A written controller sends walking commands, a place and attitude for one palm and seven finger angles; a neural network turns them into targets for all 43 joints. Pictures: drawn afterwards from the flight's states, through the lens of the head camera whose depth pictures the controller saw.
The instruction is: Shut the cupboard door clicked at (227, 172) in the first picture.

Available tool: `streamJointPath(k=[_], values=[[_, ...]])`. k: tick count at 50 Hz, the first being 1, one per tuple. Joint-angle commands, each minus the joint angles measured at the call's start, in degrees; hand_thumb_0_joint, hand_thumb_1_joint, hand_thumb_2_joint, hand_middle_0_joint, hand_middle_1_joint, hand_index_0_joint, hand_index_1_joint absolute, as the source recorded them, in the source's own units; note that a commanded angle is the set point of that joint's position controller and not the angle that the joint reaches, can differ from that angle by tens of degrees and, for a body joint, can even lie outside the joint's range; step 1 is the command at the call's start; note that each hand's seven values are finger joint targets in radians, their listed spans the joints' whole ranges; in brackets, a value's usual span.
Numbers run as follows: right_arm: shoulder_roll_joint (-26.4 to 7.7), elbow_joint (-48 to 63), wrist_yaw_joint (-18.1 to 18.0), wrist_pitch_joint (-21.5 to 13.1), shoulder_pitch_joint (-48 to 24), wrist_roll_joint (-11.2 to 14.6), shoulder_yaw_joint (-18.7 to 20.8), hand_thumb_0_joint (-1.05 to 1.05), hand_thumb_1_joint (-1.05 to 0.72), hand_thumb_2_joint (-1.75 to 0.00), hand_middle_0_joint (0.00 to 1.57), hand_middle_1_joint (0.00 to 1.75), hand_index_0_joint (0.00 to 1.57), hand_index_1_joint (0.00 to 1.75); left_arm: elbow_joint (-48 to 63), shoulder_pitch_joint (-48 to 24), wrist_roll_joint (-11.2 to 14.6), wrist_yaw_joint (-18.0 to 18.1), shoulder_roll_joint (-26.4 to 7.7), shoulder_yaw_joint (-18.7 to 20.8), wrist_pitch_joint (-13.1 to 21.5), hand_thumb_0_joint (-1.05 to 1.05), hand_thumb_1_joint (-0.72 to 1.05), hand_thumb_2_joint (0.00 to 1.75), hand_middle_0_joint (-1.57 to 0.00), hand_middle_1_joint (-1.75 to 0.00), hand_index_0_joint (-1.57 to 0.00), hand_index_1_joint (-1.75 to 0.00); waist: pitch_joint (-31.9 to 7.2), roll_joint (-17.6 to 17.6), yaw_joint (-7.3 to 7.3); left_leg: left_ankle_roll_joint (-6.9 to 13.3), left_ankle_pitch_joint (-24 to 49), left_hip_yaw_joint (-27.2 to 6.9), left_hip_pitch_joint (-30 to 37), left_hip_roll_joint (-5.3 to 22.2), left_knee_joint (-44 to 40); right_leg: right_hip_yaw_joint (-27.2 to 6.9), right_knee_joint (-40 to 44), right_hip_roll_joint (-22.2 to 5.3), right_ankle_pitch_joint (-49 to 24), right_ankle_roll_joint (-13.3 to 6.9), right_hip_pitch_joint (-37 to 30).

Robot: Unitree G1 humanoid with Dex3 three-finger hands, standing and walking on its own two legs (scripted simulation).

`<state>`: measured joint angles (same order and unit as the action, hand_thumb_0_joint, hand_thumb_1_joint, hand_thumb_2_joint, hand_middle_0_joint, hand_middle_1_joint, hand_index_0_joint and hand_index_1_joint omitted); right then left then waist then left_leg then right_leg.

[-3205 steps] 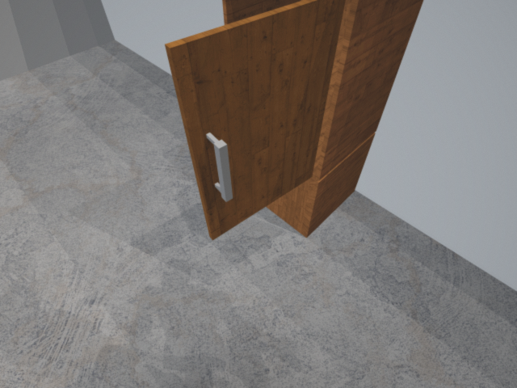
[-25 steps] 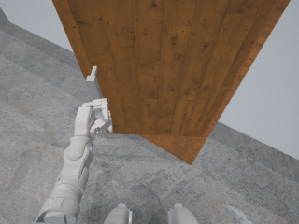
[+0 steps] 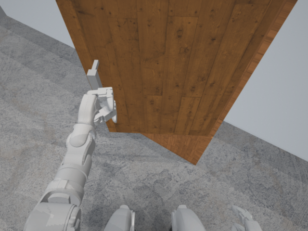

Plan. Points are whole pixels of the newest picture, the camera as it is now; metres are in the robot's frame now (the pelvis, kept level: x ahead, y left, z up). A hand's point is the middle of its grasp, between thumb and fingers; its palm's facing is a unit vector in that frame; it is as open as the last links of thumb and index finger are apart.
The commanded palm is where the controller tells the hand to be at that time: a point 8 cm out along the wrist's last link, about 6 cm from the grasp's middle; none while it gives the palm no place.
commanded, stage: push the door shut along its arc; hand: left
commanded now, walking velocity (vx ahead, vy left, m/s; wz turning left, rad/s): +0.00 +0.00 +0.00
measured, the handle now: (101, 90) +0.48 +0.15 +0.05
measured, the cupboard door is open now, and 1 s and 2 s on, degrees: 30 15 2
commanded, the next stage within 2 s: pull the fist back off the door in 1.56 s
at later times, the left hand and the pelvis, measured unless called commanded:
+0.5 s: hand (118, 93) +0.47 +0.10 +0.06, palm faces -0.25 -0.97 -0.04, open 3.1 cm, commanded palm +0.47 +0.14 +0.06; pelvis -0.01 +0.01 -0.02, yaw +0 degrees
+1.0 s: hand (138, 76) +0.53 +0.05 +0.06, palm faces -0.38 -0.93 -0.03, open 3.1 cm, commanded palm +0.54 +0.10 +0.06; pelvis -0.01 +0.01 -0.04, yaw -2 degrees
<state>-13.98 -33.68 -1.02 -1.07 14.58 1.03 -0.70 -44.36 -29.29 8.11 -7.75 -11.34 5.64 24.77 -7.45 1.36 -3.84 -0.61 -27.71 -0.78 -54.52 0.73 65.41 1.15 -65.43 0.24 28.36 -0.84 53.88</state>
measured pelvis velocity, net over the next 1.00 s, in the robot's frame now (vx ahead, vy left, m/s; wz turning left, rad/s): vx -0.01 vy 0.01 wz -0.04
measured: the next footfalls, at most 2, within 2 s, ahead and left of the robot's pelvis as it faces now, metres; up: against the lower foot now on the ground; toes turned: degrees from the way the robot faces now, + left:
none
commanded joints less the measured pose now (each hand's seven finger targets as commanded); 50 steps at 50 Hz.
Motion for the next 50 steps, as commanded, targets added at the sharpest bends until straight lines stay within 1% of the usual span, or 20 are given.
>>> streamJointPath(k=[1,7,9,11,14,19,20,24,25,26,28,30,32,37,39,40,42,44,48,50], values=[[-8.0,4.5,-0.5,-1.9,4.2,0.0,3.3,0.00,-0.90,-0.90,0.20,0.30,0.20,0.30,7.8,-28.0,0.7,-2.1,-8.4,2.9,3.6,0.00,0.90,0.90,-1.30,-1.50,-1.30,-1.50,-22.2,-1.5,-2.69,2.2,8.6,-0.2,10.2,-1.2,-6.8,-1.8,9.8,0.3,-13.1,-0.1,-10.3],[-8.6,3.3,-0.1,-1.6,6.3,0.1,3.8,0.00,-0.90,-0.90,0.20,0.30,0.20,0.30,2.9,-34.6,0.8,-4.3,-7.1,1.4,3.2,0.00,0.90,0.90,-1.30,-1.50,-1.30,-1.50,-23.3,-0.8,-4.25,2.1,9.9,-1.2,11.9,-1.0,-6.0,-0.9,8.8,0.6,-13.1,-0.4,-6.2],[-9.0,2.9,-0.1,-1.4,6.9,0.0,3.8,0.00,-0.90,-0.90,0.20,0.30,0.20,0.30,0.9,-37.0,0.4,-4.7,-8.7,2.3,3.2,0.00,0.90,0.90,-1.30,-1.50,-1.30,-1.50,-23.1,-1.3,-4.56,2.3,8.5,-1.2,10.6,-1.0,-5.8,-0.9,8.9,0.6,-11.6,-0.4,-5.9],[-9.1,2.4,0.0,-1.5,7.6,-0.1,3.9,0.00,-0.90,-0.90,0.20,0.30,0.20,0.30,-0.2,-40.2,0.2,-5.2,-8.4,1.8,3.3,0.00,0.90,0.90,-1.30,-1.50,-1.30,-1.50,-24.2,0.4,-5.19,2.3,9.0,-1.5,11.6,-1.0,-5.5,-0.8,8.4,0.7,-11.5,-0.5,-4.3],[-9.6,2.1,0.2,-1.2,8.6,-0.1,3.8,0.00,-0.90,-0.90,0.20,0.30,0.20,0.30,-2.5,-41.7,-0.1,-6.1,-9.6,2.3,3.1,0.00,0.90,0.90,-1.30,-1.50,-1.30,-1.50,-24.2,-0.7,-5.65,2.3,8.5,-2.0,11.2,-0.8,-5.5,-0.4,8.3,0.9,-10.4,-0.7,-3.4],[-10.1,1.2,0.5,-1.2,10.1,-0.3,4.1,0.00,-0.90,-0.90,0.20,0.30,0.20,0.30,-4.2,-46.4,-0.5,-7.0,-9.4,1.3,3.1,0.00,0.90,0.90,-1.30,-1.50,-1.30,-1.50,-25.8,2.2,-6.63,2.1,8.7,-3.1,13.8,-0.5,-5.1,0.2,7.4,1.1,-9.1,-1.0,0.5],[-10.1,1.2,0.4,-1.4,10.6,-0.4,3.9,0.00,-0.90,-0.90,0.20,0.30,0.20,0.30,-4.6,-48.3,-0.3,-7.1,-8.7,0.8,3.0,0.00,0.90,0.90,-1.30,-1.50,-1.30,-1.50,-25.1,2.8,-7.42,2.3,9.3,-3.5,14.1,-0.5,-5.0,0.6,7.1,1.2,-9.3,-1.2,1.9],[-10.8,0.2,0.6,-1.2,11.4,-0.7,3.8,0.00,-0.90,-0.90,0.20,0.30,0.20,0.30,-7.3,-52.7,-1.3,-6.7,-11.5,2.1,2.4,0.00,0.90,0.90,-1.30,-1.50,-1.30,-1.50,-24.9,2.3,-8.42,2.3,6.6,-4.0,12.5,-0.3,-4.5,0.6,6.8,1.2,-7.0,-1.1,3.7],[-10.7,0.2,0.5,-1.5,11.9,-0.8,3.8,0.00,-0.90,-0.90,0.20,0.30,0.20,0.30,-6.5,-55.2,-1.2,-6.5,-11.7,2.2,2.7,0.00,0.90,0.90,-1.30,-1.50,-1.30,-1.50,-25.5,4.2,-8.99,2.5,7.4,-3.9,13.0,-0.5,-4.1,0.6,6.5,1.3,-7.5,-1.1,4.5],[-11.0,-0.1,0.6,-1.4,12.1,-0.9,3.8,0.00,-0.90,-0.90,0.20,0.30,0.20,0.30,-7.2,-55.4,-1.6,-6.5,-13.4,3.4,2.7,0.00,0.90,0.90,-1.30,-1.50,-1.30,-1.50,-27.2,3.7,-8.68,2.4,8.0,-4.1,13.2,-0.4,-3.8,0.5,6.2,1.2,-7.8,-1.1,4.1],[-10.9,-0.1,0.7,-1.3,12.5,-0.9,3.6,0.00,-0.90,-0.90,0.20,0.30,0.20,0.30,-8.9,-55.6,-1.9,-7.2,-13.3,3.1,2.2,0.00,0.90,0.90,-1.30,-1.50,-1.30,-1.50,-27.0,3.0,-9.09,2.4,8.4,-4.1,12.2,-0.3,-3.4,0.5,6.0,1.3,-8.1,-1.1,3.8],[-10.9,0.1,0.8,-1.5,13.1,-1.1,3.6,0.00,-0.90,-0.90,0.20,0.30,0.20,0.30,-8.6,-58.0,-1.7,-7.6,-12.7,2.6,2.1,0.00,0.90,0.90,-1.30,-1.50,-1.30,-1.50,-27.9,5.7,-9.51,2.4,9.8,-4.4,13.8,-0.4,-3.0,0.8,5.4,1.5,-8.6,-1.4,5.5],[-11.2,-0.1,0.8,-1.2,13.4,-1.2,3.4,0.00,-0.90,-0.90,0.20,0.30,0.20,0.30,-11.3,-57.7,-1.7,-7.6,-15.8,5.4,1.0,0.00,0.90,0.90,-1.30,-1.50,-1.30,-1.50,-27.8,4.5,-9.36,2.3,10.0,-4.4,12.0,-0.1,-2.5,0.8,5.1,1.5,-8.8,-1.3,5.0],[-11.3,0.1,1.1,-1.1,14.5,-1.4,3.2,0.00,-0.90,-0.90,0.20,0.30,0.20,0.30,-11.8,-60.4,-2.7,-8.2,-18.4,6.8,0.3,0.00,0.90,0.90,-1.30,-1.50,-1.30,-1.50,-29.2,4.3,-9.95,2.6,11.0,-4.0,10.0,0.1,-0.9,0.4,4.5,1.8,-9.5,-1.1,4.5],[-11.2,0.2,1.3,-1.0,14.8,-1.4,3.3,0.00,-0.90,-0.90,0.20,0.30,0.20,0.30,-12.1,-61.7,-3.1,-8.4,-17.0,5.4,-0.1,0.00,0.90,0.90,-1.30,-1.50,-1.30,-1.50,-28.9,4.0,-10.79,2.7,10.9,-4.0,9.6,0.1,-0.5,0.5,4.4,1.9,-9.4,-1.0,5.5],[-11.2,0.2,1.2,-1.2,15.3,-1.5,3.2,0.00,-0.90,-0.90,0.20,0.30,0.20,0.30,-11.7,-63.7,-3.0,-8.5,-16.8,5.2,0.0,0.00,0.90,0.90,-1.30,-1.50,-1.30,-1.50,-29.5,5.7,-11.22,2.8,12.1,-4.3,11.0,0.1,-0.3,0.7,3.8,1.9,-9.9,-1.2,6.7],[-11.3,0.3,1.4,-0.9,15.7,-1.6,3.2,0.00,-0.90,-0.90,0.20,0.30,0.20,0.30,-12.7,-62.5,-3.1,-8.7,-19.0,7.2,-0.9,0.00,0.90,0.90,-1.30,-1.50,-1.30,-1.50,-30.8,5.2,-10.56,2.8,13.3,-3.9,10.2,0.1,0.2,0.4,3.9,2.0,-11.0,-1.1,5.0],[-11.2,0.2,1.4,-0.7,16.1,-1.6,2.9,0.00,-0.90,-0.90,0.20,0.30,0.20,0.30,-14.6,-63.0,-3.5,-8.9,-21.0,8.5,-2.2,0.00,0.90,0.90,-1.30,-1.50,-1.30,-1.50,-29.8,3.7,-10.91,3.0,12.4,-3.2,6.5,0.1,0.9,0.2,3.8,2.1,-11.2,-0.9,3.5],[-11.3,0.7,1.4,-0.6,17.0,-1.8,2.7,0.00,-0.90,-0.90,0.20,0.30,0.20,0.30,-14.0,-64.9,-4.3,-9.3,-25.0,11.0,-3.0,0.00,0.90,0.90,-1.30,-1.50,-1.30,-1.50,-31.8,4.0,-11.03,3.5,13.5,-2.4,4.0,0.0,2.3,-0.6,3.2,2.3,-13.2,-0.7,1.5],[-11.0,1.0,1.5,-0.7,17.5,-1.7,2.8,0.00,-0.90,-0.90,0.20,0.30,0.20,0.30,-12.2,-65.6,-4.1,-10.2,-23.6,9.9,-2.9,0.00,0.90,0.90,-1.30,-1.50,-1.30,-1.50,-34.0,5.1,-11.00,3.5,16.0,-2.5,5.8,-0.1,2.6,-0.4,2.5,2.4,-15.5,-0.9,1.1]])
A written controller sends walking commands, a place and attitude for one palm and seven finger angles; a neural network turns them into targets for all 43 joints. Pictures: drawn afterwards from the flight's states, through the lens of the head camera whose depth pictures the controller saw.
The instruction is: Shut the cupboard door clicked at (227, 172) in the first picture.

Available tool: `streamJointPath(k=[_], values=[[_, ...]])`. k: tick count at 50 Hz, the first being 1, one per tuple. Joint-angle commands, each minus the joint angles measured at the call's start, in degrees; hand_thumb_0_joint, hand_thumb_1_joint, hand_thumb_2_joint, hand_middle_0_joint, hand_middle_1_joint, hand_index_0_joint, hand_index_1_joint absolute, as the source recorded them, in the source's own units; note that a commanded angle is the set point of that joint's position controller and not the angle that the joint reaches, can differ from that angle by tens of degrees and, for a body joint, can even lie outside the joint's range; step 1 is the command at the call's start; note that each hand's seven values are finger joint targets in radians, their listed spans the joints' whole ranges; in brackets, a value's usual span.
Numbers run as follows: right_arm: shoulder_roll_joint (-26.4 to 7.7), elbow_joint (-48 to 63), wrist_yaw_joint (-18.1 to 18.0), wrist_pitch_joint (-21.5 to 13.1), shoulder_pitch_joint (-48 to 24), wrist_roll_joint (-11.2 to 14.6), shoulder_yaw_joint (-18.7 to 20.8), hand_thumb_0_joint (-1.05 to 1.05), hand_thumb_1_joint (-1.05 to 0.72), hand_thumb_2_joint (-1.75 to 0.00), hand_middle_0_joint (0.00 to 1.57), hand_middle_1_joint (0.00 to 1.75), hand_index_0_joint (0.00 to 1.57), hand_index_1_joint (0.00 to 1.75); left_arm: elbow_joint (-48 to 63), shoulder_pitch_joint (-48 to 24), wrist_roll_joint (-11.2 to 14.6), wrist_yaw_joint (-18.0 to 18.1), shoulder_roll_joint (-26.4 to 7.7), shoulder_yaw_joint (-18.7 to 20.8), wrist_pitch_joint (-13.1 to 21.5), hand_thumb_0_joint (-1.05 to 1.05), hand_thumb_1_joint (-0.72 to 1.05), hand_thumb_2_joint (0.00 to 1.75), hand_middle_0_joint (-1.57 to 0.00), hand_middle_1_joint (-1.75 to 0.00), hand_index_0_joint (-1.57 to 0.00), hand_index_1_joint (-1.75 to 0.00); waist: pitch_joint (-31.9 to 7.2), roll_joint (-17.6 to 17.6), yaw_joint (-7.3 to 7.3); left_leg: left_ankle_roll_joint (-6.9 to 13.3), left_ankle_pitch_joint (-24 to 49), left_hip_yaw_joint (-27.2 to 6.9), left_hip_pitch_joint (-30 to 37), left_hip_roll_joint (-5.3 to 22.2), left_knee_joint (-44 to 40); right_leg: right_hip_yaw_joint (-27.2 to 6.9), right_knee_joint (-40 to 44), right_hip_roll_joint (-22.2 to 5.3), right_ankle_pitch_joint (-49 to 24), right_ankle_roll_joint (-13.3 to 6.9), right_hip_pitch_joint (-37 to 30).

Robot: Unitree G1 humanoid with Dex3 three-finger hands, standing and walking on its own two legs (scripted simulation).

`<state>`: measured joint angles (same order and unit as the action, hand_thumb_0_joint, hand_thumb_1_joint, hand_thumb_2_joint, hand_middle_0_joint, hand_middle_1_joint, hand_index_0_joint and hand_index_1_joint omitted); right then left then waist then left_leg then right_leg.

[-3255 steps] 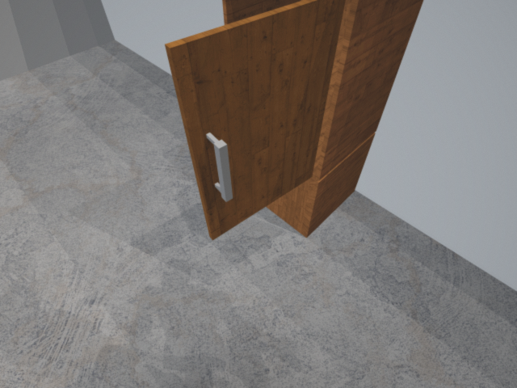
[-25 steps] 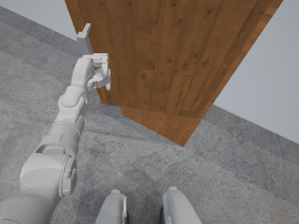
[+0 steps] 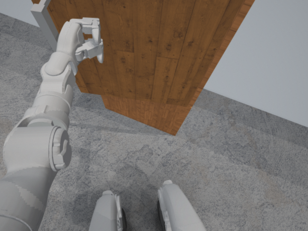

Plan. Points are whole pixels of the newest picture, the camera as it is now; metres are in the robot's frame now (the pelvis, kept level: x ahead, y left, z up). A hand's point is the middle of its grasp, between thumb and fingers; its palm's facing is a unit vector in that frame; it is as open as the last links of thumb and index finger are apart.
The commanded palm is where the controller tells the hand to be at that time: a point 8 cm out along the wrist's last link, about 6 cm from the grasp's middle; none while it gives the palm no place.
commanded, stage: push the door shut along its arc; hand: left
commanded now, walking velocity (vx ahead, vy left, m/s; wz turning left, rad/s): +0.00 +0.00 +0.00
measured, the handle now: (59, 37) +0.59 +0.15 +0.09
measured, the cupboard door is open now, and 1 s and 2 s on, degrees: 15 2 2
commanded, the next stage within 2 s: pull the fist back off the door in 0.56 s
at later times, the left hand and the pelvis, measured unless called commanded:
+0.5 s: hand (103, 36) +0.57 +0.05 +0.09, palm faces -0.42 -0.91 -0.02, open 3.1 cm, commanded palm +0.61 +0.06 +0.09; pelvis -0.01 +0.00 -0.02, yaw +0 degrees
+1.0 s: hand (117, 30) +0.60 +0.01 +0.08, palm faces -0.03 -1.00 -0.05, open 3.1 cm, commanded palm +0.57 +0.05 +0.09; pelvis +0.01 +0.00 -0.01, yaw -1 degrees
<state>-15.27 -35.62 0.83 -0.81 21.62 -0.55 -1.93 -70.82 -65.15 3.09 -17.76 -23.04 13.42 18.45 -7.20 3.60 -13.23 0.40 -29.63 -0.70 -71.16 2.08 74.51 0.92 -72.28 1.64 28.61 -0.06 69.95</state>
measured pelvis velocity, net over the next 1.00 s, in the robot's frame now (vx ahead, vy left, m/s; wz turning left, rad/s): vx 0.01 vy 0.00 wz -0.01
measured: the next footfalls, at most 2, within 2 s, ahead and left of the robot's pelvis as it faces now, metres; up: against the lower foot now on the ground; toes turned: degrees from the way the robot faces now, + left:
none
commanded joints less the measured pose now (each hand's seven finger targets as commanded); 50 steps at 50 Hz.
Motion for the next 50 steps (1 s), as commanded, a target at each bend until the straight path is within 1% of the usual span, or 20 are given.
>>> streamJointPath(k=[1,2,5,7,10,14,21,24,27,33,34,35,36,37,39,40,42,43,45,50], values=[[-9.7,2.6,-0.4,-0.9,10.4,-0.1,4.2,0.00,-0.90,-0.90,0.20,0.30,0.20,0.30,14.2,-29.8,0.8,-0.7,-11.5,1.5,3.2,0.00,0.90,0.90,-1.30,-1.50,-1.30,-1.50,-34.8,2.7,-1.84,2.3,18.5,-2.6,23.3,-1.2,-6.3,-0.2,9.5,1.0,-16.3,-1.5,-14.6],[-9.8,2.4,-0.4,-0.8,10.7,-0.1,4.2,0.00,-0.90,-0.90,0.20,0.30,0.20,0.30,13.8,-29.8,0.9,-1.0,-12.3,2.2,2.6,0.00,0.90,0.90,-1.30,-1.50,-1.30,-1.50,-34.5,2.9,-1.72,2.3,18.3,-2.5,23.0,-1.2,-6.3,-0.2,9.7,1.1,-16.4,-1.5,-15.0],[-9.5,1.8,-0.7,-1.2,11.2,0.1,4.2,0.00,-0.90,-0.90,0.20,0.30,0.20,0.30,14.4,-34.2,1.3,-2.1,-8.6,-1.5,1.7,0.00,0.90,0.90,-1.30,-1.50,-1.30,-1.50,-33.3,3.7,-3.45,2.6,17.5,-2.6,23.7,-1.4,-6.0,-0.1,10.2,1.2,-15.5,-1.6,-13.0],[-9.9,0.9,-1.0,-1.3,11.4,0.1,4.1,0.00,-0.90,-0.90,0.20,0.30,0.20,0.30,12.1,-34.7,1.2,-2.3,-10.1,-0.8,0.7,0.00,0.90,0.90,-1.30,-1.50,-1.30,-1.50,-32.3,2.2,-4.02,2.7,16.4,-2.7,22.4,-1.2,-5.6,-0.1,10.6,1.3,-14.5,-1.5,-12.5],[-9.8,0.2,-1.4,-2.2,11.8,-0.1,3.8,0.00,-0.90,-0.90,0.20,0.30,0.20,0.30,11.8,-40.0,1.4,-2.7,-8.7,-2.3,0.0,0.00,0.90,0.90,-1.30,-1.50,-1.30,-1.50,-30.6,3.4,-5.78,3.1,14.6,-2.7,21.3,-1.4,-5.0,0.0,10.8,1.4,-12.6,-1.6,-10.2],[-10.2,-0.7,-1.8,-3.2,11.5,-0.4,3.5,0.00,-0.90,-0.90,0.20,0.30,0.20,0.30,8.3,-41.9,1.0,-3.6,-10.2,-1.8,-1.1,0.00,0.90,0.90,-1.30,-1.50,-1.30,-1.50,-30.2,3.4,-6.96,3.3,12.6,-2.5,18.4,-1.3,-3.6,-0.2,10.5,1.6,-10.4,-1.7,-8.9],[-10.7,-1.8,-2.0,-4.7,12.0,-1.0,3.4,0.00,-0.90,-0.90,0.20,0.30,0.20,0.30,7.7,-47.6,-0.2,-4.2,-10.0,-2.9,-2.0,0.00,0.90,0.90,-1.30,-1.50,-1.30,-1.50,-33.3,9.8,-8.50,3.0,14.9,-3.7,22.2,-0.9,-1.5,1.2,7.8,1.9,-10.1,-2.1,-1.5],[-10.9,-2.1,-2.0,-4.6,12.4,-1.2,3.2,0.00,-0.90,-0.90,0.20,0.30,0.20,0.30,6.3,-48.9,-1.4,-3.8,-10.0,-3.3,-3.5,0.00,0.90,0.90,-1.30,-1.50,-1.30,-1.50,-32.7,10.4,-9.10,2.9,14.4,-4.1,21.8,-0.8,-1.1,1.8,7.2,2.0,-9.3,-2.2,0.4],[-11.1,-2.5,-2.0,-4.8,13.3,-1.6,3.3,0.00,-0.90,-0.90,0.20,0.30,0.20,0.30,6.9,-51.1,-2.3,-3.6,-11.4,-2.6,-4.1,0.00,0.90,0.90,-1.30,-1.50,-1.30,-1.50,-35.5,11.6,-9.52,2.8,16.6,-4.9,23.8,-0.6,-0.5,2.4,6.0,2.1,-10.4,-2.3,1.9],[-11.1,-3.5,-1.7,-5.1,14.3,-2.0,3.5,0.00,-0.90,-0.90,0.20,0.30,0.20,0.30,6.7,-54.9,-3.1,-3.5,-8.2,-4.9,-6.0,0.00,0.90,0.90,-1.30,-1.50,-1.30,-1.50,-35.7,13.3,-11.08,2.7,17.3,-5.8,26.4,-0.4,-0.1,3.5,5.4,2.3,-10.5,-2.4,5.8],[-10.3,-1.4,-1.1,-5.5,17.4,-3.5,2.3,0.00,-0.90,-0.90,0.20,0.30,0.20,0.30,7.5,-53.1,0.8,7.7,-12.1,7.6,-6.4,0.00,0.90,0.90,-1.30,-1.50,-1.30,-1.50,-36.4,14.0,-7.35,1.8,15.1,-6.9,22.7,0.5,-1.9,3.0,5.2,1.6,-9.9,-1.9,3.2],[-10.1,-1.4,-0.2,-5.5,17.0,-4.0,2.2,0.00,-0.90,-0.90,0.20,0.30,0.20,0.30,4.9,-49.1,-0.8,13.5,-10.5,6.8,-6.9,0.00,0.90,0.90,-1.30,-1.50,-1.30,-1.50,-37.0,13.1,-7.13,1.4,14.2,-7.8,22.6,0.7,-2.8,3.2,4.7,1.7,-8.7,-1.6,3.9],[-9.8,-1.2,0.8,-5.1,17.3,-4.6,2.5,0.00,-0.90,-0.90,0.20,0.30,0.20,0.30,6.1,-50.2,-1.1,18.1,-7.9,7.1,-6.8,0.00,0.90,0.90,-1.30,-1.50,-1.30,-1.50,-36.3,10.7,-7.63,1.1,14.0,-8.2,22.2,0.9,-3.3,3.6,4.6,1.4,-8.9,-1.1,3.6],[-9.4,-0.8,1.9,-4.8,17.7,-5.4,3.0,0.00,-0.90,-0.90,0.20,0.30,0.20,0.30,7.7,-50.0,-2.0,22.7,-5.5,7.0,-5.9,0.00,0.90,0.90,-1.30,-1.50,-1.30,-1.50,-36.9,11.6,-7.19,0.8,14.9,-7.9,23.1,0.6,-3.7,3.4,5.0,1.3,-9.5,-0.8,2.7],[-8.7,-0.5,4.0,-4.4,18.0,-7.1,3.4,0.00,-0.90,-0.90,0.20,0.30,0.20,0.30,9.8,-49.2,-6.8,31.9,-2.8,6.1,-2.7,0.00,0.90,0.90,-1.30,-1.50,-1.30,-1.50,-38.0,12.0,-6.77,0.3,16.4,-7.3,24.5,0.4,-3.5,3.7,5.1,1.2,-10.3,-0.4,2.9],[-9.0,-1.0,4.8,-4.0,18.4,-7.7,3.9,0.00,-0.90,-0.90,0.20,0.30,0.20,0.30,8.5,-49.0,-10.1,34.1,-2.8,4.7,-1.1,0.00,0.90,0.90,-1.30,-1.50,-1.30,-1.50,-38.4,10.6,-7.68,0.3,17.5,-7.4,24.9,0.4,-3.1,3.7,5.0,1.2,-10.7,-0.3,3.3],[-9.2,-1.2,6.0,-2.8,19.1,-7.7,4.8,0.00,-0.90,-0.90,0.20,0.30,0.20,0.30,10.7,-49.4,-14.2,34.8,-2.4,1.0,1.7,0.00,0.90,0.90,-1.30,-1.50,-1.30,-1.50,-39.7,11.6,-8.05,0.3,18.3,-6.6,26.3,0.2,-3.7,3.4,6.1,1.0,-11.7,-0.5,0.8],[-9.2,-1.2,6.3,-2.2,19.2,-7.4,5.1,0.00,-0.90,-0.90,0.20,0.30,0.20,0.30,10.4,-48.5,-14.5,33.9,-1.8,-0.3,2.4,0.00,0.90,0.90,-1.30,-1.50,-1.30,-1.50,-40.0,11.3,-7.83,0.3,18.1,-6.2,26.7,-0.1,-4.3,3.2,6.9,1.0,-12.1,-0.8,-1.1],[-9.5,-1.0,6.1,-1.2,19.1,-6.7,5.0,0.00,-0.90,-0.90,0.20,0.30,0.20,0.30,9.6,-47.6,-12.7,31.4,-2.6,0.0,2.5,0.00,0.90,0.90,-1.30,-1.50,-1.30,-1.50,-40.0,9.8,-7.61,0.6,17.3,-5.8,26.2,-0.5,-5.5,2.9,8.1,1.1,-12.8,-0.9,-4.8],[-8.9,0.8,5.2,0.2,17.9,-5.5,4.4,0.00,-0.90,-0.90,0.20,0.30,0.20,0.30,10.4,-38.0,-6.9,28.8,-3.4,4.3,3.0,0.00,0.90,0.90,-1.30,-1.50,-1.30,-1.50,-37.3,5.5,-4.15,1.0,18.1,-3.6,24.6,-1.1,-8.5,2.1,10.8,1.4,-15.8,-0.8,-13.0]])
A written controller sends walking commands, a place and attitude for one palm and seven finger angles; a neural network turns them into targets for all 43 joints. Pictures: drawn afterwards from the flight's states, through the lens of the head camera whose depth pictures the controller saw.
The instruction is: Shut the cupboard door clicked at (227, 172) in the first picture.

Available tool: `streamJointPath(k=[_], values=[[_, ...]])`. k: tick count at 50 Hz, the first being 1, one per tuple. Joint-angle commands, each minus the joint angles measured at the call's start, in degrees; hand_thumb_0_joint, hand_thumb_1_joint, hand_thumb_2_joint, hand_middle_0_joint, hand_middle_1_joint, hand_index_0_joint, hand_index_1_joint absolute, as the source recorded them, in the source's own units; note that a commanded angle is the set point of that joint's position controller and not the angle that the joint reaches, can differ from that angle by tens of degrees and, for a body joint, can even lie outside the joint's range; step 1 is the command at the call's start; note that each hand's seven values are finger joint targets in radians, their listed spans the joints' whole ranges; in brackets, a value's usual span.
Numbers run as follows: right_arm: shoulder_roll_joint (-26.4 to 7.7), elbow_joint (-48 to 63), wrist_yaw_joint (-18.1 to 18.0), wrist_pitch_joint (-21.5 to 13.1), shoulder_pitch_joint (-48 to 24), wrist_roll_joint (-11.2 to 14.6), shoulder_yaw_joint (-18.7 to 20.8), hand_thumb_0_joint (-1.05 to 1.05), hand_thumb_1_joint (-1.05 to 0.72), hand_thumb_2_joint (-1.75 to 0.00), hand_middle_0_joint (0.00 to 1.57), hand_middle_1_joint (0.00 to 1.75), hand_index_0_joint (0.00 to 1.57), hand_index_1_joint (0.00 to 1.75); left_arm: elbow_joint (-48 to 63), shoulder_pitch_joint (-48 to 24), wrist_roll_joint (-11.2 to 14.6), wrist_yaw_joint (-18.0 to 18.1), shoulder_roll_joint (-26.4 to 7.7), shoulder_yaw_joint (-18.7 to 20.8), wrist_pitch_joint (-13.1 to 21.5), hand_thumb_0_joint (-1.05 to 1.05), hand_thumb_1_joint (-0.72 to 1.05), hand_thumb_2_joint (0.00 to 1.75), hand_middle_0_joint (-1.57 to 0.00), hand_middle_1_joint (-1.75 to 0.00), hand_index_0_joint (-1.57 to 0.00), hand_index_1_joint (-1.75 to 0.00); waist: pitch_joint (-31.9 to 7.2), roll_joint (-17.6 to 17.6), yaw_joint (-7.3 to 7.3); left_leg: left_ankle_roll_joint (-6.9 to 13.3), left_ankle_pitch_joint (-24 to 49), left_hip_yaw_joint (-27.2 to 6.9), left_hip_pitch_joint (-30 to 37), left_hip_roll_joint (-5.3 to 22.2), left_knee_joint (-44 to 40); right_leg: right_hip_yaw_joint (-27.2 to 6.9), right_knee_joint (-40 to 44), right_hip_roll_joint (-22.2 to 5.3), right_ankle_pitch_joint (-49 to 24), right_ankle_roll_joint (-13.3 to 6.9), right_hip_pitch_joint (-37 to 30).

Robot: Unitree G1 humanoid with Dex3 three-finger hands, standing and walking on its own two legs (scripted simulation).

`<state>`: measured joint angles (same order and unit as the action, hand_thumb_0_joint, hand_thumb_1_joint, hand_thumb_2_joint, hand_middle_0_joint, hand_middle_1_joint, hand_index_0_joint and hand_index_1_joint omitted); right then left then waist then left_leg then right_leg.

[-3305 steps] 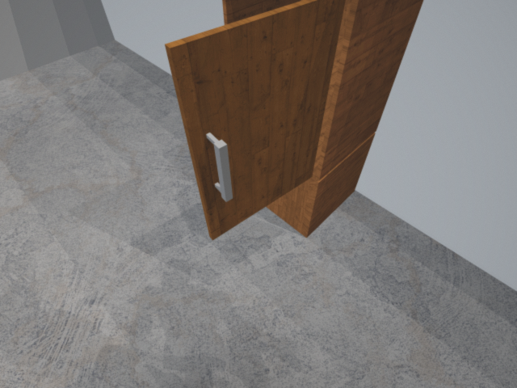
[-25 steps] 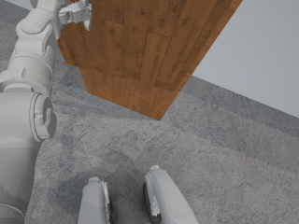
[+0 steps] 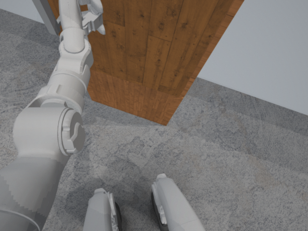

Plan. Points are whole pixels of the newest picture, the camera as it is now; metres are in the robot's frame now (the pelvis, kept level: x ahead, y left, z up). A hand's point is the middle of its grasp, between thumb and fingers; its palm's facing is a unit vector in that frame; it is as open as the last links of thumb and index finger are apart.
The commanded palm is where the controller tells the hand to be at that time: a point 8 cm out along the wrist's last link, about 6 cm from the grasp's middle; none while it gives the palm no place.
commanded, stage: pull the fist back off the door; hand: left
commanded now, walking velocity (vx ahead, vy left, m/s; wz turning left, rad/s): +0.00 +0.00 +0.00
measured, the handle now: out of the picture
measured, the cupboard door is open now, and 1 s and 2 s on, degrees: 2 2 2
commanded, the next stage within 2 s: draw the hand back to the body in 0.54 s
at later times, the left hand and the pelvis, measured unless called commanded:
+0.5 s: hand (102, 51) +0.50 +0.02 +0.10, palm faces -0.02 -1.00 -0.04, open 3.1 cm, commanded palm +0.48 +0.07 +0.10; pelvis +0.03 -0.02 +0.04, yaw +3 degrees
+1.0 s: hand (63, 70) +0.42 +0.08 +0.15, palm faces +0.02 -1.00 -0.03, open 3.1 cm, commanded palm +0.38 +0.13 +0.16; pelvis +0.03 -0.02 +0.08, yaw +1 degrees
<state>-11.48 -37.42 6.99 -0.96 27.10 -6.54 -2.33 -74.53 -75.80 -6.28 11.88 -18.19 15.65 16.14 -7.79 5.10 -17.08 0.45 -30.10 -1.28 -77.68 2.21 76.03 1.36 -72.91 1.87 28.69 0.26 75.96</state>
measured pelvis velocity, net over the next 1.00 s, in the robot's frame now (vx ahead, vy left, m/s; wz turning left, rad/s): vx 0.03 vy -0.02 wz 0.02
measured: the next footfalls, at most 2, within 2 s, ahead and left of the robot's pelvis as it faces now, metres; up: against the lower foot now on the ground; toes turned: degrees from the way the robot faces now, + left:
none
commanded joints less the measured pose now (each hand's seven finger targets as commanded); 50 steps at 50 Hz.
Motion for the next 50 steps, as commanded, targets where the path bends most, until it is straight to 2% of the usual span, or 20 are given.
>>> streamJointPath(k=[1,2,5,9,11,18,21,22,23,28,33,34,35,36,38,40,44,46,48,50], values=[[-12.1,2.9,-0.8,0.5,12.0,0.6,4.9,0.00,-0.90,-0.90,0.20,0.30,0.20,0.30,15.6,-25.4,2.7,-0.7,-7.1,1.7,6.3,0.00,0.90,0.90,-1.30,-1.50,-1.30,-1.50,-36.6,3.4,0.38,1.0,19.4,-2.4,30.8,-1.4,-10.2,1.5,11.7,1.1,-17.3,-1.0,-20.7],[-12.0,3.2,-0.7,0.6,11.7,0.6,5.1,0.00,-0.90,-0.90,0.20,0.30,0.20,0.30,15.7,-21.7,2.8,-0.4,-7.0,2.4,7.4,0.00,0.90,0.90,-1.30,-1.50,-1.30,-1.50,-35.8,2.1,1.27,1.0,19.6,-1.9,30.3,-1.5,-10.5,1.3,12.0,1.0,-18.2,-1.0,-22.2],[-11.5,3.1,-0.4,1.1,11.3,0.7,5.6,0.00,-0.90,-0.90,0.20,0.30,0.20,0.30,15.7,-15.9,2.1,0.1,-2.5,-0.6,10.1,0.00,0.90,0.90,-1.30,-1.50,-1.30,-1.50,-31.7,-0.7,1.47,1.1,20.5,-1.0,29.9,-1.8,-11.5,1.0,12.8,0.9,-21.0,-1.0,-23.9],[-11.3,3.7,-0.4,2.0,9.6,1.3,6.8,0.00,-0.90,-0.90,0.20,0.30,0.20,0.30,18.8,-8.2,3.2,-0.3,1.1,-2.4,12.0,0.00,0.90,0.90,-1.30,-1.50,-1.30,-1.50,-31.5,-3.4,3.31,1.0,21.1,0.7,30.0,-2.4,-12.6,0.1,14.1,0.6,-24.9,-0.9,-29.5],[-10.8,3.8,-0.5,2.3,8.7,1.8,7.0,0.00,-0.90,-0.90,0.20,0.30,0.20,0.30,21.4,-6.6,3.8,-0.8,4.5,-5.0,12.7,0.00,0.90,0.90,-1.30,-1.50,-1.30,-1.50,-31.4,-2.9,3.80,0.9,22.7,1.0,32.1,-2.6,-13.0,0.1,14.4,0.4,-27.2,-1.0,-30.1],[-10.0,4.2,-1.4,2.9,4.6,2.5,7.8,0.00,-0.90,-0.90,0.20,0.30,0.20,0.30,29.7,-0.3,5.1,-1.0,9.5,-10.0,15.6,0.00,0.90,0.90,-1.30,-1.50,-1.30,-1.50,-31.1,-3.5,5.32,0.9,23.6,1.9,35.1,-3.1,-14.0,-0.7,15.3,-0.3,-30.7,-0.7,-34.0],[-9.8,4.2,-2.0,2.9,2.6,2.8,7.8,0.00,-0.90,-0.90,0.20,0.30,0.20,0.30,30.7,1.4,5.1,-0.9,10.1,-11.2,16.1,0.00,0.90,0.90,-1.30,-1.50,-1.30,-1.50,-30.0,-3.6,5.58,0.9,22.7,2.0,35.7,-3.2,-14.3,-0.9,15.6,-0.7,-30.1,-0.7,-33.7],[-9.9,4.2,-2.2,3.0,2.1,3.0,7.7,0.00,-0.90,-0.90,0.20,0.30,0.20,0.30,30.7,2.6,5.2,-0.8,8.9,-10.3,16.2,0.00,0.90,0.90,-1.30,-1.50,-1.30,-1.50,-29.4,-4.4,6.13,0.8,22.0,2.1,35.4,-3.1,-14.6,-1.0,15.8,-0.7,-29.6,-0.7,-34.3],[-9.7,4.5,-2.3,3.0,1.4,3.0,7.7,0.00,-0.90,-0.90,0.20,0.30,0.20,0.30,31.1,4.0,5.2,-0.9,10.1,-11.5,16.2,0.00,0.90,0.90,-1.30,-1.50,-1.30,-1.50,-29.1,-4.3,6.36,0.8,21.8,2.2,35.5,-3.3,-15.0,-1.1,15.9,-0.7,-29.7,-0.7,-34.6],[-9.5,3.8,-3.5,3.1,-0.9,3.2,6.9,0.00,-0.90,-0.90,0.20,0.30,0.20,0.30,25.8,-0.2,5.3,-0.4,8.9,-10.9,15.8,0.00,0.90,0.90,-1.30,-1.50,-1.30,-1.50,-23.9,-8.6,4.61,1.3,15.1,2.1,30.6,-3.6,-15.1,-1.9,17.4,-1.0,-23.8,-0.1,-33.4],[-9.5,4.0,-4.1,2.5,-2.5,3.0,6.3,0.00,-0.90,-0.90,0.20,0.30,0.20,0.30,22.3,-1.6,5.7,-0.6,6.3,-8.2,16.5,0.00,0.90,0.90,-1.30,-1.50,-1.30,-1.50,-26.3,-7.2,5.32,1.2,13.4,1.9,29.0,-3.9,-14.7,-2.3,16.6,-1.2,-21.3,-0.2,-33.3],[-9.6,4.7,-3.8,2.4,-2.3,3.0,6.3,0.00,-0.90,-0.90,0.20,0.30,0.20,0.30,23.6,0.5,5.9,-1.0,5.1,-6.9,16.6,0.00,0.90,0.90,-1.30,-1.50,-1.30,-1.50,-28.4,-6.5,6.91,1.1,13.9,2.1,29.9,-3.9,-15.2,-2.4,16.7,-1.1,-21.7,-0.4,-35.2],[-9.9,5.8,-3.9,2.5,-2.2,3.1,6.4,0.00,-0.90,-0.90,0.20,0.30,0.20,0.30,25.8,3.3,6.1,-1.3,1.9,-4.0,16.9,0.00,0.90,0.90,-1.30,-1.50,-1.30,-1.50,-32.1,-5.5,8.73,1.1,16.6,2.3,31.8,-3.9,-15.6,-2.5,16.0,-1.1,-24.6,-0.6,-37.9],[-9.7,6.9,-3.8,2.6,-2.5,3.4,6.3,0.00,-0.90,-0.90,0.20,0.30,0.20,0.30,28.4,7.5,6.4,-2.1,1.6,-3.8,16.6,0.00,0.90,0.90,-1.30,-1.50,-1.30,-1.50,-35.1,-4.4,10.53,0.8,18.8,2.7,33.6,-3.9,-16.6,-2.5,15.9,-1.1,-27.4,-0.8,-40.9],[-9.4,8.8,-3.8,3.0,-2.6,4.4,6.4,0.00,-0.90,-0.90,0.20,0.30,0.20,0.30,34.7,15.0,7.4,-4.2,3.1,-5.5,15.0,0.00,0.90,0.90,-1.30,-1.50,-1.30,-1.50,-36.0,-5.5,12.10,0.7,22.2,3.3,36.4,-3.6,-18.6,-2.2,17.1,-0.9,-31.7,-1.0,-45.1],[-9.3,10.4,-4.1,3.3,-2.6,5.5,6.3,0.00,-0.90,-0.90,0.20,0.30,0.20,0.30,38.0,22.1,9.0,-6.0,5.0,-7.7,12.0,0.00,0.90,0.90,-1.30,-1.50,-1.30,-1.50,-31.8,-9.8,12.10,1.0,21.1,3.6,36.2,-3.5,-21.2,-2.2,20.1,-0.6,-31.7,-0.7,-48.4],[-9.4,11.6,-6.0,2.9,-4.6,7.2,6.2,0.00,-0.90,-0.90,0.20,0.30,0.20,0.30,51.0,25.3,12.7,-7.9,4.6,-8.7,8.7,0.00,0.90,0.90,-1.30,-1.50,-1.30,-1.50,-24.5,-13.8,11.80,1.6,15.5,4.0,39.3,-3.4,-26.2,-2.9,27.5,-0.7,-24.9,0.3,-51.3],[-9.1,11.3,-7.1,2.0,-6.2,7.7,5.9,0.00,-0.90,-0.90,0.20,0.30,0.20,0.30,56.6,25.8,13.4,-8.5,4.2,-9.7,9.3,0.00,0.90,0.90,-1.30,-1.50,-1.30,-1.50,-22.5,-11.3,11.59,1.7,15.3,3.9,43.4,-3.1,-27.9,-2.6,29.0,-0.6,-22.9,0.1,-50.5],[-8.9,10.7,-7.4,1.0,-7.0,7.8,5.6,0.00,-0.90,-0.90,0.20,0.30,0.20,0.30,57.0,30.7,13.4,-9.5,5.2,-11.2,9.3,0.00,0.90,0.90,-1.30,-1.50,-1.30,-1.50,-17.8,-10.2,11.95,1.6,14.3,3.5,45.4,-2.9,-29.6,-1.5,30.2,-0.5,-20.7,-0.1,-48.9],[-8.9,11.0,-7.6,0.3,-8.1,8.1,5.5,0.00,-0.90,-0.90,0.20,0.30,0.20,0.30,59.0,35.3,13.3,-10.6,4.8,-11.9,9.0,0.00,0.90,0.90,-1.30,-1.50,-1.30,-1.50,-16.2,-6.0,12.91,1.4,14.8,3.4,48.4,-2.9,-31.1,-1.1,30.9,-0.6,-19.8,-0.7,-48.7]])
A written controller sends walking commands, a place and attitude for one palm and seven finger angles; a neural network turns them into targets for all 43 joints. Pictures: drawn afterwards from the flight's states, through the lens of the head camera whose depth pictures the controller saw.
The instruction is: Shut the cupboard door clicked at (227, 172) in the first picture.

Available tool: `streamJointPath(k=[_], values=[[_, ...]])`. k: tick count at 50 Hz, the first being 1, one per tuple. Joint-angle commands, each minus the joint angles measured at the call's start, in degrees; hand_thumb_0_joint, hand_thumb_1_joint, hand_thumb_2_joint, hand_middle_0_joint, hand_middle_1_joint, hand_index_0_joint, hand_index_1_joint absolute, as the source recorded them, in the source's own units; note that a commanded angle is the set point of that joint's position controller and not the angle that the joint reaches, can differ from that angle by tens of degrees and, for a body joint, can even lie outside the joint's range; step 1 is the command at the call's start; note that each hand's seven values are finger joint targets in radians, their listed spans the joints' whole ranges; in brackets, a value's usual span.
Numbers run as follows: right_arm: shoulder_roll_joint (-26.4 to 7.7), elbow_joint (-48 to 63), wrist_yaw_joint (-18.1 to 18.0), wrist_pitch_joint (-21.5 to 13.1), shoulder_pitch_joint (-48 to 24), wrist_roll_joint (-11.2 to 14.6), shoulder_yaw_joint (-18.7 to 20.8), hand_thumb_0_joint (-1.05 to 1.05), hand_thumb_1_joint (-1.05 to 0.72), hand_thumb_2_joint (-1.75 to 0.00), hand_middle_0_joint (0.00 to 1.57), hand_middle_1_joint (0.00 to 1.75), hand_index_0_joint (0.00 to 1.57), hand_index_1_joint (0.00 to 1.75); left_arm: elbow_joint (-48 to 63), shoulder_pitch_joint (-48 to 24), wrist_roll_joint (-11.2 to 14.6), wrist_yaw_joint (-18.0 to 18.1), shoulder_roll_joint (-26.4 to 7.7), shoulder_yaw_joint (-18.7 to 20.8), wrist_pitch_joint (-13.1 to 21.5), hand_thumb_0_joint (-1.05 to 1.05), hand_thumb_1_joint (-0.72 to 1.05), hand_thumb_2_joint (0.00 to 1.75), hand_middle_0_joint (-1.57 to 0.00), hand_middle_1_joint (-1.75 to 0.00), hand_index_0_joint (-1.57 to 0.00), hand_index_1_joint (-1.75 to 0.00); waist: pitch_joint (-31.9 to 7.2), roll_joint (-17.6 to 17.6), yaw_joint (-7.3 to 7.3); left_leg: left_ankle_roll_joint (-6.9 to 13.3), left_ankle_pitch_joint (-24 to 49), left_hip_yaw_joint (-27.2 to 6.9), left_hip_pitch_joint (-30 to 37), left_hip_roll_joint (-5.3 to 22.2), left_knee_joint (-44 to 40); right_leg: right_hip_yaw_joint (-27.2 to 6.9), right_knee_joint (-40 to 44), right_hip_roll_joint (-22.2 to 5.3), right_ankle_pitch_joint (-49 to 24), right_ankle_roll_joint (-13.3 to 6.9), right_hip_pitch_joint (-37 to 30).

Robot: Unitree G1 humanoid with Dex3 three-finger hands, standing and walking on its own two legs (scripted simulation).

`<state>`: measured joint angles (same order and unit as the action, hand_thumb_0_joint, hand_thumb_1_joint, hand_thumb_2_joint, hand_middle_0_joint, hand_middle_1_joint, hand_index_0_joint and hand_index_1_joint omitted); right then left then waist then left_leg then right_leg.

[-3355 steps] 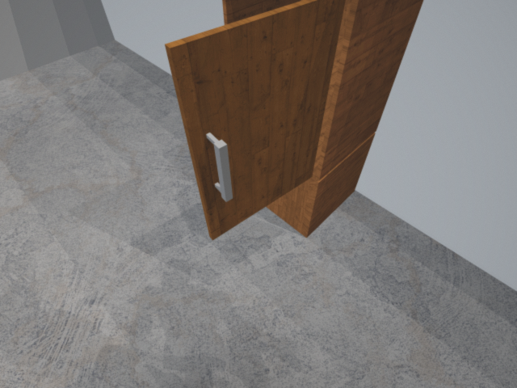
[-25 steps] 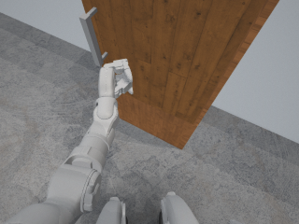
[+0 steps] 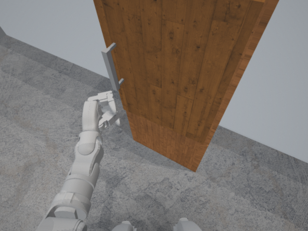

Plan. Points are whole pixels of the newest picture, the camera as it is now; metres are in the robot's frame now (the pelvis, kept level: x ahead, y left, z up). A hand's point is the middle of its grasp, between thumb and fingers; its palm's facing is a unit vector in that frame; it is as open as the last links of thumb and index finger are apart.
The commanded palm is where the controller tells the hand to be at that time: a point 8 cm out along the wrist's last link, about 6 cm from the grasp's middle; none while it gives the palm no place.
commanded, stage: draw the hand back to the body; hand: left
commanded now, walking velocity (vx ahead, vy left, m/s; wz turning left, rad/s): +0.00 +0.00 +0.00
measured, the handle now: (114, 68) +0.64 +0.13 +0.01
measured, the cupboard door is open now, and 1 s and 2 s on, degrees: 2 2 2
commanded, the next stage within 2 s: step back with the hand held close in 1.24 s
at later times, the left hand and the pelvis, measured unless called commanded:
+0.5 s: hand (41, 144) +0.28 +0.21 +0.15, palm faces +0.20 -0.95 -0.24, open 3.6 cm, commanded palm +0.24 +0.26 +0.17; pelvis +0.02 +0.02 +0.05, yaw +2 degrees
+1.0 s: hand out of the picture +0.20 +0.30 +0.22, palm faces +0.52 -0.75 -0.41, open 7.0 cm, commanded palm +0.16 +0.33 +0.23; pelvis +0.03 +0.02 +0.05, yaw +2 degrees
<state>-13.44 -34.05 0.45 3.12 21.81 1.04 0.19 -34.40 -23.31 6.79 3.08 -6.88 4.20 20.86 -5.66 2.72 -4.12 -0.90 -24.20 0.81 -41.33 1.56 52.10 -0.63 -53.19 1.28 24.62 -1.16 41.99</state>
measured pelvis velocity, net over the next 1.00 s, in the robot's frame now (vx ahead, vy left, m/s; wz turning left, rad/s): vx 0.03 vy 0.02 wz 0.03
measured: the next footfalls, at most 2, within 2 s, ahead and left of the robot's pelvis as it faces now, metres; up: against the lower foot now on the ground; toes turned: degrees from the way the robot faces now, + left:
none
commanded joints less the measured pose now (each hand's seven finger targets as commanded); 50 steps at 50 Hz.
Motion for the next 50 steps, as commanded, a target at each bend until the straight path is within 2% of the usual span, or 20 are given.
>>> streamJointPath(k=[1,3,5,8,9,10,11,12,15,17,20,22,24,29,30,34,43,44,46,50], values=[[-6.7,7.7,-1.0,-4.1,-3.7,0.7,2.7,0.00,-0.90,-0.90,0.20,0.30,0.20,0.30,19.0,-14.0,0.3,-2.5,-6.1,-0.8,3.7,0.00,0.90,0.90,-1.30,-1.50,-1.30,-1.50,-17.0,-2.3,0.52,2.6,9.1,1.3,13.0,-2.2,-8.1,1.4,11.6,0.0,-15.7,0.6,-14.4],[-6.9,8.6,-1.0,-4.3,-5.2,1.1,2.4,0.00,-0.90,-0.90,0.20,0.30,0.20,0.30,19.5,-9.1,0.9,-4.0,-5.7,-1.7,1.6,0.00,0.90,0.90,-1.30,-1.50,-1.30,-1.50,-13.9,-2.8,1.01,2.5,8.0,1.2,13.8,-2.1,-9.9,1.8,12.9,-0.1,-13.9,0.6,-14.5],[-7.1,9.9,-1.1,-4.6,-6.7,1.4,2.1,0.00,-0.90,-0.90,0.20,0.30,0.20,0.30,22.6,-4.6,2.0,-5.0,-7.4,-0.3,-0.5,0.00,0.90,0.90,-1.24,-1.44,-1.24,-1.44,-13.8,-2.0,2.40,2.5,9.4,0.9,15.5,-2.2,-11.3,2.1,13.4,-0.1,-14.7,0.2,-16.9],[-6.8,11.7,-1.6,-5.1,-9.7,1.8,1.6,0.00,-0.90,-0.90,0.20,0.30,0.20,0.30,29.9,-0.8,3.5,-6.3,-8.8,0.8,-2.9,0.00,0.90,0.90,-1.16,-1.35,-1.16,-1.35,-12.6,-3.2,3.26,2.5,10.8,0.8,17.4,-2.0,-13.0,2.4,14.4,-0.3,-16.5,0.4,-19.4],[-5.3,12.5,-3.0,-3.3,-11.7,1.8,2.0,0.00,-0.90,-0.90,0.20,0.30,0.20,0.30,34.4,0.4,-1.5,-3.9,-11.9,-2.6,-5.0,0.00,0.90,0.90,-1.13,-1.32,-1.13,-1.32,-14.7,-5.9,3.58,2.6,12.2,0.7,20.5,-2.2,-16.1,-0.5,17.4,-1.6,-16.9,0.4,-24.0],[-5.1,13.4,-3.9,-2.8,-12.4,1.7,1.8,0.00,-0.90,-0.90,0.20,0.30,0.20,0.30,37.3,3.0,-1.3,-2.7,-11.9,-1.5,-6.8,0.00,0.90,0.90,-1.11,-1.29,-1.11,-1.29,-13.2,-6.1,3.52,2.9,13.3,0.9,21.5,-2.2,-17.0,-0.4,19.0,-1.8,-18.0,0.5,-25.5],[-5.0,13.2,-4.6,-2.4,-13.5,1.7,1.3,0.00,-0.90,-0.90,0.20,0.30,0.20,0.30,39.3,5.0,-2.0,-1.7,-13.1,-0.9,-8.3,0.00,0.90,0.90,-1.08,-1.26,-1.08,-1.26,-11.6,-3.7,3.85,2.9,13.6,0.9,22.6,-2.0,-18.1,-0.3,20.0,-1.9,-18.4,0.6,-26.0],[-4.8,12.8,-5.2,-1.9,-14.2,1.6,1.0,0.00,-0.90,-0.90,0.20,0.30,0.20,0.30,38.9,7.2,-2.1,-0.9,-13.6,-0.1,-9.8,0.00,0.90,0.90,-1.05,-1.23,-1.05,-1.23,-8.5,-5.3,3.84,3.0,13.2,1.1,22.9,-1.9,-19.0,0.1,21.2,-1.9,-18.1,0.8,-26.2],[-4.6,12.7,-6.3,-1.9,-15.9,1.5,0.3,0.00,-0.90,-0.90,0.20,0.30,0.20,0.30,43.5,9.5,-2.6,0.1,-14.3,0.6,-12.3,0.00,0.90,0.90,-0.97,-1.14,-0.97,-1.14,-6.1,-4.9,4.05,3.0,15.1,0.4,26.8,-1.7,-21.9,0.9,23.9,-1.6,-18.6,0.4,-28.3],[-4.2,12.4,-6.6,-2.3,-16.4,1.3,-0.4,0.00,-0.90,-0.90,0.20,0.30,0.20,0.30,46.0,12.4,-2.8,0.6,-13.9,0.6,-13.9,0.00,0.90,0.90,-0.92,-1.08,-0.92,-1.08,-5.3,-1.7,4.15,2.8,17.0,0.4,30.1,-1.5,-23.5,1.5,25.0,-1.6,-20.4,0.3,-29.4],[-4.3,12.0,-6.6,-3.3,-17.1,0.8,-0.9,0.00,-0.90,-0.90,0.20,0.30,0.20,0.30,49.2,16.7,-3.1,0.8,-13.1,0.2,-15.5,0.00,0.90,0.90,-0.83,-0.99,-0.83,-0.99,-3.5,-1.3,4.48,2.6,19.0,-0.1,32.7,-1.3,-25.9,2.2,27.2,-1.3,-21.2,0.2,-31.2],[-4.1,12.0,-6.3,-4.1,-17.2,0.4,-1.3,0.00,-0.90,-0.90,0.20,0.30,0.20,0.30,53.6,19.3,-3.2,1.4,-14.0,1.6,-16.1,0.00,0.90,0.90,-0.78,-0.93,-0.78,-0.93,-4.0,1.1,4.82,2.2,21.7,-0.4,34.7,-1.2,-27.1,2.8,27.7,-1.4,-23.0,0.1,-33.1],[-4.1,11.8,-6.0,-4.7,-17.5,0.1,-1.5,0.00,-0.90,-0.90,0.20,0.30,0.20,0.30,56.1,23.3,-3.4,1.7,-14.8,3.2,-16.6,0.00,0.90,0.90,-0.72,-0.87,-0.72,-0.87,-3.3,-0.1,5.22,2.0,23.5,-0.5,35.3,-1.0,-28.1,3.2,28.5,-1.3,-24.0,0.1,-34.3],[-4.0,11.0,-5.7,-5.9,-18.1,-0.6,-1.6,0.00,-0.90,-0.90,0.20,0.30,0.20,0.30,61.6,29.5,-3.6,2.4,-17.7,8.3,-17.1,0.00,0.90,0.90,-0.58,-0.72,-0.58,-0.72,-1.7,0.5,6.09,1.6,26.9,-0.7,36.0,-0.6,-29.7,3.5,30.0,-1.3,-25.6,0.2,-36.3],[-4.3,10.6,-5.7,-6.2,-18.2,-0.8,-1.4,0.00,-0.90,-0.90,0.20,0.30,0.20,0.30,62.1,31.0,-3.5,2.5,-19.1,10.0,-17.1,0.00,0.90,0.90,-0.56,-0.69,-0.56,-0.69,-1.8,-0.8,6.36,1.6,26.9,-0.6,35.9,-0.7,-29.7,3.3,30.5,-1.3,-26.0,0.2,-37.0],[-3.9,10.1,-5.5,-7.0,-18.6,-0.7,-1.2,0.00,-0.90,-0.90,0.20,0.30,0.20,0.30,65.7,35.6,-3.4,2.9,-20.5,14.1,-16.7,0.00,0.90,0.90,-0.45,-0.57,-0.45,-0.57,-1.5,1.3,6.94,1.4,27.5,-0.3,36.0,-0.7,-30.0,3.5,30.7,-1.5,-25.6,0.4,-37.5],[-4.3,8.6,-5.5,-9.7,-18.4,-0.5,0.1,0.00,-0.90,-0.90,0.20,0.30,0.20,0.30,69.4,45.7,-2.6,4.0,-26.0,25.1,-14.4,0.00,0.90,0.90,-0.20,-0.30,-0.20,-0.30,0.1,1.0,8.24,1.5,25.0,0.0,33.9,-0.6,-30.3,3.6,31.1,-1.5,-23.4,0.6,-37.6],[-4.3,8.2,-5.4,-10.0,-18.4,-0.4,0.1,0.00,-0.90,-0.90,0.20,0.30,0.20,0.30,68.3,45.3,-2.8,3.7,-23.4,22.4,-14.3,0.00,0.90,0.90,-0.20,-0.30,-0.20,-0.30,1.8,0.9,7.63,1.5,23.9,0.2,33.8,-0.7,-30.5,3.6,31.3,-1.5,-22.3,0.7,-36.1],[-5.1,7.8,-5.4,-10.4,-18.0,-0.4,0.4,0.00,-0.90,-0.90,0.20,0.30,0.20,0.30,66.3,44.2,-2.8,3.5,-21.3,19.9,-14.6,0.00,0.90,0.90,-0.20,-0.30,-0.20,-0.30,4.2,-0.8,6.88,1.8,21.7,0.2,33.6,-0.5,-30.9,3.5,32.2,-1.7,-20.3,0.9,-34.4],[-5.9,7.2,-6.0,-10.9,-17.9,-0.5,0.8,0.00,-0.90,-0.90,0.20,0.30,0.20,0.30,65.4,42.3,-3.1,3.9,-22.9,20.7,-14.1,0.00,0.90,0.90,-0.20,-0.30,-0.20,-0.30,4.0,-2.1,7.22,2.3,17.9,-0.2,33.6,-0.8,-31.4,3.1,33.1,-1.6,-16.3,0.9,-34.0]])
